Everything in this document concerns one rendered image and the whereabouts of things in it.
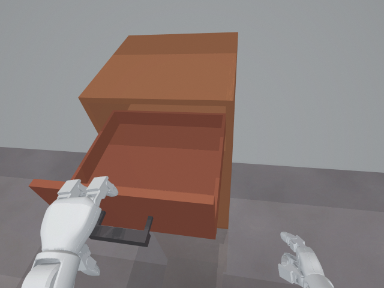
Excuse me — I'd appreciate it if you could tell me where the handle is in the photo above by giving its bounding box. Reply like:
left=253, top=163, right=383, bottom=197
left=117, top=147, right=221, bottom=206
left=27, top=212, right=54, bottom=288
left=89, top=211, right=153, bottom=247

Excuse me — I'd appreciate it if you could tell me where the left robot forearm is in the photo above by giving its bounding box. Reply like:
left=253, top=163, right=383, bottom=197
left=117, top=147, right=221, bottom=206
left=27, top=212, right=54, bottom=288
left=21, top=250, right=81, bottom=288

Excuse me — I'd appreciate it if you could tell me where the right robot hand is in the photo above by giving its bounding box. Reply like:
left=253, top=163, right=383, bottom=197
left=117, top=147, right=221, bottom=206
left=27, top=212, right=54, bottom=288
left=278, top=232, right=325, bottom=287

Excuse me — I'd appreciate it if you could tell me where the cabinet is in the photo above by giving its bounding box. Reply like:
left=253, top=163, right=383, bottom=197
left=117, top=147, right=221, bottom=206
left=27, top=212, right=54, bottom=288
left=78, top=32, right=238, bottom=229

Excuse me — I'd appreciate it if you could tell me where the right robot forearm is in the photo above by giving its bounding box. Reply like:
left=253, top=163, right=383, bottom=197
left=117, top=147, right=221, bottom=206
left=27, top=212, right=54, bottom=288
left=303, top=274, right=334, bottom=288

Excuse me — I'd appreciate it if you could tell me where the left robot hand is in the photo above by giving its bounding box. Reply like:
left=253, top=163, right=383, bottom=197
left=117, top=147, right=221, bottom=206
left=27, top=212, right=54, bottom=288
left=40, top=176, right=118, bottom=276

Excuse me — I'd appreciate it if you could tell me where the drawer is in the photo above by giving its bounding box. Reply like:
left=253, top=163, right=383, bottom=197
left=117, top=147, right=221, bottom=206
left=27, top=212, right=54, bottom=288
left=29, top=110, right=226, bottom=239

